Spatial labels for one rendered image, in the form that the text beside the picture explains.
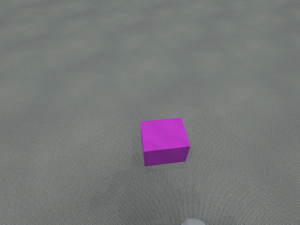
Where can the carton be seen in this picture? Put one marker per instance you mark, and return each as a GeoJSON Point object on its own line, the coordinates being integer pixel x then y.
{"type": "Point", "coordinates": [164, 141]}

